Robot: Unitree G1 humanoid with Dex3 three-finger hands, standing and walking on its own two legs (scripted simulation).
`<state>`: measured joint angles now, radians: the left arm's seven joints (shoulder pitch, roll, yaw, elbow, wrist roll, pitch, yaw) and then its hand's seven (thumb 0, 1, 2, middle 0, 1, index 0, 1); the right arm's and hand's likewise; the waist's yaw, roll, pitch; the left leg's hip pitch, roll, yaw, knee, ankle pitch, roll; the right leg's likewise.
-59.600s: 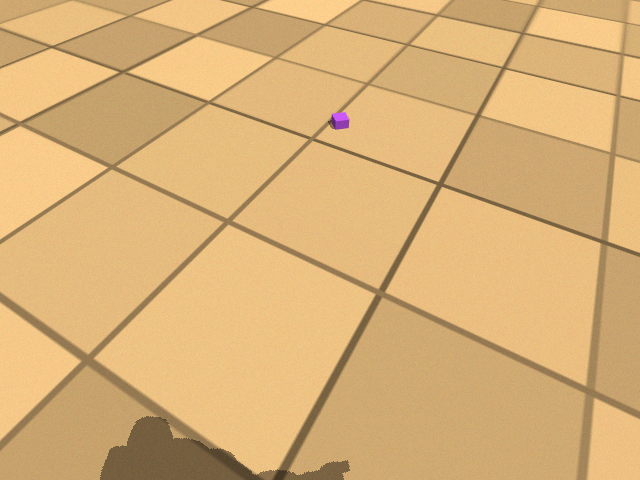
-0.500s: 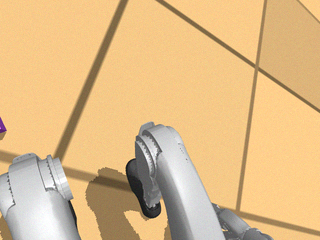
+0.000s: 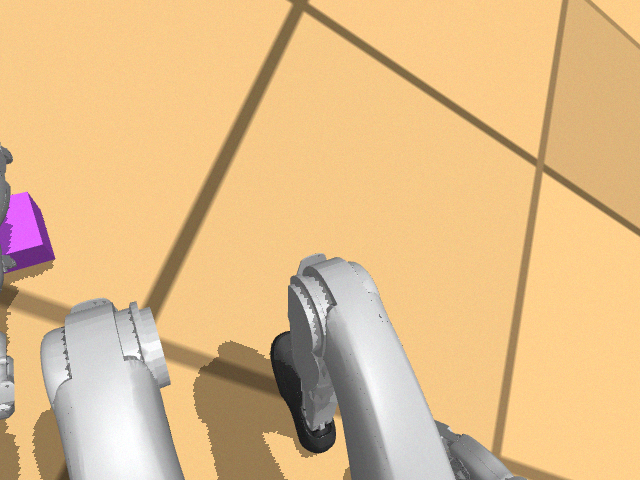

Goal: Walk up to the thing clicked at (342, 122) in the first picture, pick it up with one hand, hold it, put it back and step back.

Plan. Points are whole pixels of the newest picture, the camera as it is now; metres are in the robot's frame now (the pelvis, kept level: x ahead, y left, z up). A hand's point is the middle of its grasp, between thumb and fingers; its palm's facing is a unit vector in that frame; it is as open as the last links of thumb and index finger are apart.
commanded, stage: withdraw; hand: left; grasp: from above
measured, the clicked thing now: (6, 235) +0.42 +0.30 -0.27
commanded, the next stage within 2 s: home in 0.56 s
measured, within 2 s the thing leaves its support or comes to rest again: rests again in 0.06 s
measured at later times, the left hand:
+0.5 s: hand out of the picture +0.39 +0.30 -0.10, palm faces -0.50 -0.13 -0.86, open 13.6 cm
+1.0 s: hand out of the picture +0.41 +0.32 -0.07, palm faces -0.28 -0.27 -0.92, open 11.5 cm
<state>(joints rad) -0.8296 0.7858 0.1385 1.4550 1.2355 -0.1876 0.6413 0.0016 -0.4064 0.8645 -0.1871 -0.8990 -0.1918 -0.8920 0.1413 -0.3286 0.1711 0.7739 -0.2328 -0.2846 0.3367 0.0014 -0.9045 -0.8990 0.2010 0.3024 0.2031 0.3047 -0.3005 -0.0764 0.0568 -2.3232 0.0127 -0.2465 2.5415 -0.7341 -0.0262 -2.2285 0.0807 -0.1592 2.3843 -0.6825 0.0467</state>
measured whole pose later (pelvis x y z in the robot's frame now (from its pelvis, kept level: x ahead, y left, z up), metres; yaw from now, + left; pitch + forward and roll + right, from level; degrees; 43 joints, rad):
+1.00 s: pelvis +0.00 +0.00 +0.07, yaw +7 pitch +36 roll -7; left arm -0.76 0.56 0.06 1.14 0.93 0.00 0.34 0.00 0.02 0.91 -0.24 -0.62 -0.22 -0.64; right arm 0.19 -0.23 0.01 0.75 -0.09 -0.05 0.15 0.00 -0.90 -0.89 0.20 0.30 0.20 0.30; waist -0.17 0.06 -0.16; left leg -2.21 0.01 -0.11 2.28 -0.70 0.00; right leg -2.14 0.04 -0.05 2.21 -0.70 0.04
